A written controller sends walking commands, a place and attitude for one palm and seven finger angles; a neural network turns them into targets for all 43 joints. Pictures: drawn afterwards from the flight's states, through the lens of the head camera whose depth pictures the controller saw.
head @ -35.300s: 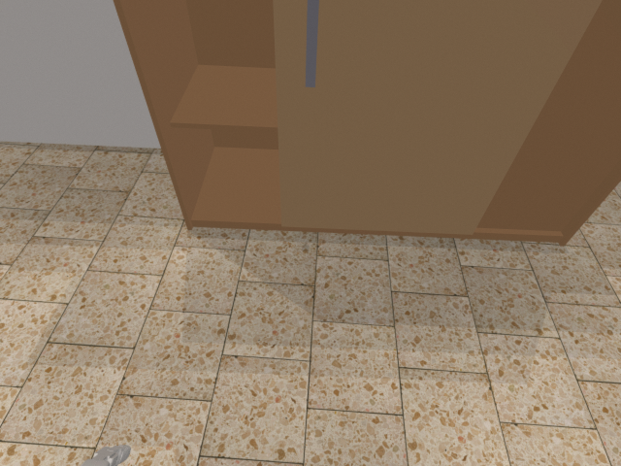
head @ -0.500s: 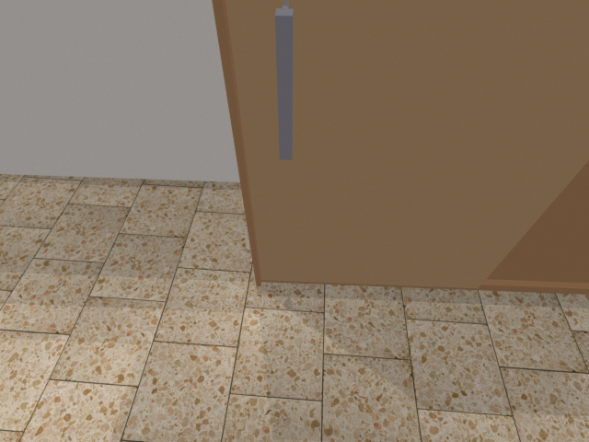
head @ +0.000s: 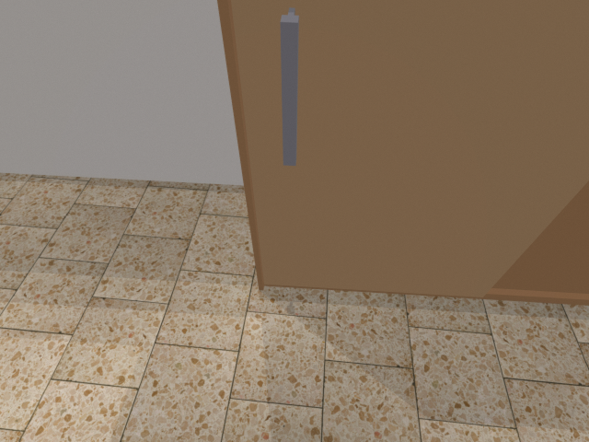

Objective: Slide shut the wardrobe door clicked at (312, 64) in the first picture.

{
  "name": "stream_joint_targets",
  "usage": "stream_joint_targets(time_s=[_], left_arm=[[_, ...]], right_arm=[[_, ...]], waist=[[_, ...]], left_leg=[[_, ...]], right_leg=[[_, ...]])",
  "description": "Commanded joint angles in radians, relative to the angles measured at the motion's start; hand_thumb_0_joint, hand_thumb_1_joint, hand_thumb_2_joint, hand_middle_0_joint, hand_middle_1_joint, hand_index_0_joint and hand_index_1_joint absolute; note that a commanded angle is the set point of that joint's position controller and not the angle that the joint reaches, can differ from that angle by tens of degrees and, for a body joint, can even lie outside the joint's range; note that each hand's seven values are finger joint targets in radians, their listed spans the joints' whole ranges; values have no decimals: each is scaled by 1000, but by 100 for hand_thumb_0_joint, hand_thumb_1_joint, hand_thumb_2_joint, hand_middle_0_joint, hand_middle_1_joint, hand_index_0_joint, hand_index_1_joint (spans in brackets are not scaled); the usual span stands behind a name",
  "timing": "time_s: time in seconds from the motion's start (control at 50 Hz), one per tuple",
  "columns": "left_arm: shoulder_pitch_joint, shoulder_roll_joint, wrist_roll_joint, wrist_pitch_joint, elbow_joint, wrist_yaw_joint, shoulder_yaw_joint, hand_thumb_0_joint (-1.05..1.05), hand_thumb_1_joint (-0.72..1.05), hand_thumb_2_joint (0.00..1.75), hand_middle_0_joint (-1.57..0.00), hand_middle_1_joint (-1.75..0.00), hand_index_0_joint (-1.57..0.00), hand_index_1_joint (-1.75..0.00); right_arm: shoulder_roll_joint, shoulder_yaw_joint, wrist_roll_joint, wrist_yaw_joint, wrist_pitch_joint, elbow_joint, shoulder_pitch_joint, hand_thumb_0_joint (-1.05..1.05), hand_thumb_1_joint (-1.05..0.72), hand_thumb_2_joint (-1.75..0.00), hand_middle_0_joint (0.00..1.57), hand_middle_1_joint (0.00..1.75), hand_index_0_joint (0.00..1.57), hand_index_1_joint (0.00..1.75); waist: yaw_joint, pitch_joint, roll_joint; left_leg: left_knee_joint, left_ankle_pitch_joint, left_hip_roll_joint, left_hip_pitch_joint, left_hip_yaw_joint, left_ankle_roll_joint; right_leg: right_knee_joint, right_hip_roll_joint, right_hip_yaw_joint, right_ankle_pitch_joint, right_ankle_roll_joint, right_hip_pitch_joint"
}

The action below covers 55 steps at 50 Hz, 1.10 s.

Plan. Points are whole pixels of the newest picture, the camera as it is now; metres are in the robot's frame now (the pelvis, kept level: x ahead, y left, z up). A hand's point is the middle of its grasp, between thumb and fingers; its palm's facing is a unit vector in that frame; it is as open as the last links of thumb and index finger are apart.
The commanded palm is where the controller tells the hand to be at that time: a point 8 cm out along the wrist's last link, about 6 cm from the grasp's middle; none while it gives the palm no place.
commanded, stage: look to check the result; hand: right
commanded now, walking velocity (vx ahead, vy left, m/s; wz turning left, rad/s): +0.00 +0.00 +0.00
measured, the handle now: (290, 95) +0.70 +0.06 +0.09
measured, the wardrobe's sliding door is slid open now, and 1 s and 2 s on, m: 0.00 0.00 0.00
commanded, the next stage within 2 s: stand and wait in 0.42 s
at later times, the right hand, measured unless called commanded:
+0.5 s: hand out of the picture +0.01 -0.16 -0.18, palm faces +0.02 +0.98 -0.19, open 7.4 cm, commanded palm none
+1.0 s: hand out of the picture +0.03 -0.17 -0.17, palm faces +0.02 +0.97 -0.22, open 7.4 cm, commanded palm none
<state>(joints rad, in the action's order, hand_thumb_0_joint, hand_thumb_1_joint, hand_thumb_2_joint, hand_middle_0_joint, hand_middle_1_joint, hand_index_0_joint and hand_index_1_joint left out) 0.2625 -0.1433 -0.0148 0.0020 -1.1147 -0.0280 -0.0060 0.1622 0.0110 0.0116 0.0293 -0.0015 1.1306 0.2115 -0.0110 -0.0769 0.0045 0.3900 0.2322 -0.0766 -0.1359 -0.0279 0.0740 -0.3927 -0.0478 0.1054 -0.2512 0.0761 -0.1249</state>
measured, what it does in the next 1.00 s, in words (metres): stands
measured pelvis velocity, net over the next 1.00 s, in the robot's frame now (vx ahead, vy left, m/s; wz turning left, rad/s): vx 0.00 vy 0.02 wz -0.01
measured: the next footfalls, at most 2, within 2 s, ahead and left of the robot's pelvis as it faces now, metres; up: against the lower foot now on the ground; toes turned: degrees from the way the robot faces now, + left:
none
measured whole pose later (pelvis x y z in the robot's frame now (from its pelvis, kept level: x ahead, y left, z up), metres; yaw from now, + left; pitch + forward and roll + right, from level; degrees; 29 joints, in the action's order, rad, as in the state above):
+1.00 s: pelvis +0.00 +0.02 +0.00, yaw -1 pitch -1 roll +0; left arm 0.20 -0.19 -0.01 0.00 -1.13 -0.02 -0.01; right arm 0.20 0.02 0.01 0.02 0.01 1.14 0.18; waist -0.01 -0.08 0.00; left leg 0.35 0.21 -0.05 -0.11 0.00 0.05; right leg -0.36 -0.02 0.08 -0.23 0.05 -0.11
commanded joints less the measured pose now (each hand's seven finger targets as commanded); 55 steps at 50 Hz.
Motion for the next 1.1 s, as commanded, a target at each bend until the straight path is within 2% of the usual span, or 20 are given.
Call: stream_joint_targets(time_s=[0.0, 0.04, 0.08, 0.16, 0.2, 0.26, 0.28, 0.6, 0.66, 0.7, 0.78, 0.96, 0.98, 1.06, 1.08], left_arm=[[64, -109, -2, 9, 25, -5, -14, 0, 90, 90, -20, -30, -20, -30], [64, -110, -2, 11, 23, -6, -14, 0, 90, 90, -20, -30, -20, -30], [66, -113, 0, 10, 25, -6, -16, 0, 90, 90, -20, -30, -20, -30], [58, -109, -1, 11, 20, -7, -14, 0, 90, 90, -20, -30, -20, -30], [54, -108, 0, 9, 19, -6, -16, 0, 90, 90, -20, -30, -20, -30], [54, -112, -1, 12, 17, -8, -16, 0, 90, 90, -20, -30, -20, -30], [54, -112, 1, 11, 19, -8, -18, 0, 90, 90, -20, -30, -20, -30], [24, -129, -1, 11, 13, -4, -19, 0, 90, 90, -20, -30, -20, -30], [13, -139, -2, 11, 13, -4, -20, 0, 90, 90, -20, -30, -20, -30], [11, -143, -1, 13, 16, -3, -22, 0, 90, 90, -20, -30, -20, -30], [1, -155, 0, 13, 19, -3, -26, 0, 90, 90, -20, -30, -20, -30], [-31, -183, -1, 14, 19, -3, -27, 0, 90, 90, -20, -30, -20, -30], [-31, -184, 0, 13, 21, -2, -28, 0, 90, 90, -20, -30, -20, -30], [-48, -198, -2, 14, 22, -2, -28, 0, 90, 90, -20, -30, -20, -30], [-48, -201, 0, 13, 24, -1, -28, 0, 90, 90, -20, -30, -20, -30]], right_arm=[[98, 11, -2, 10, 8, -23, 59, 0, -90, -90, 20, 30, 20, 30], [99, 11, -2, 9, 9, -20, 63, 0, -90, -90, 20, 30, 20, 30], [99, 11, -1, 10, 10, -17, 69, 0, -90, -90, 20, 30, 20, 30], [94, 10, -2, 10, 11, -11, 73, 0, -90, -90, 20, 30, 20, 30], [96, 9, -1, 11, 13, -9, 74, 0, -90, -90, 20, 30, 20, 30], [95, 11, -2, 11, 13, -9, 72, 0, -90, -90, 20, 30, 20, 30], [99, 11, -1, 12, 15, -9, 79, 0, -90, -90, 20, 30, 20, 30], [124, 15, -2, 9, 20, -18, 43, 0, -90, -90, 20, 30, 20, 30], [131, 17, -3, 7, 19, -20, 29, 0, -90, -90, 20, 30, 20, 30], [136, 17, -2, 7, 22, -21, 33, 0, -90, -90, 20, 30, 20, 30], [148, 21, -1, 7, 24, -26, 23, 0, -90, -90, 20, 30, 20, 30], [173, 25, -3, 4, 23, -27, -7, 0, -90, -90, 20, 30, 20, 30], [176, 25, -1, 4, 25, -31, -4, 0, -90, -90, 20, 30, 20, 30], [186, 27, -2, 2, 24, -29, -18, 0, -90, -90, 20, 30, 20, 30], [190, 26, -1, 2, 25, -30, -18, 0, -90, -90, 20, 30, 20, 30]], waist=[[-3, 5, -7], [-2, 19, -15], [-1, 20, 5], [-3, 22, -12], [-3, 16, 15], [-3, 25, -18], [-1, 30, -5], [-1, 17, 0], [0, 7, -18], [0, 39, 4], [1, 46, 8], [-2, 45, -19], [-1, 48, -3], [-1, 40, -11], [0, 41, 4]], left_leg=[[-38, -143, -22, -39, -9, -74], [-39, -149, -23, -33, -12, -74], [-40, -156, -21, -32, -11, -75], [-45, -160, -26, -32, -11, -74], [-47, -173, -27, -36, -13, -76], [-45, -181, -25, -28, -15, -76], [-46, -196, -27, -25, -14, -78], [-67, -185, -31, -11, -18, -82], [-71, -166, -31, -15, -17, -81], [-70, -186, -32, -5, -19, -83], [-71, -207, -33, 0, -19, -85], [-78, -195, -36, 1, -20, -85], [-78, -205, -34, 1, -20, -87], [-83, -193, -38, -2, -18, -86], [-87, -189, -36, 1, -20, -86]], right_leg=[[88, 152, -128, 238, -28, 11], [88, 152, -128, 240, -27, 19], [82, 152, -129, 250, -26, 20], [83, 150, -124, 243, -27, 27], [78, 150, -125, 245, -27, 27], [79, 150, -124, 264, -29, 33], [71, 152, -121, 279, -28, 36], [88, 152, -129, 235, -36, 15], [97, 152, -133, 223, -38, 9], [88, 154, -133, 240, -37, 29], [85, 157, -135, 263, -37, 35], [99, 161, -136, 258, -41, 39], [95, 162, -138, 267, -40, 42], [107, 165, -137, 257, -42, 43], [105, 165, -139, 251, -43, 39]])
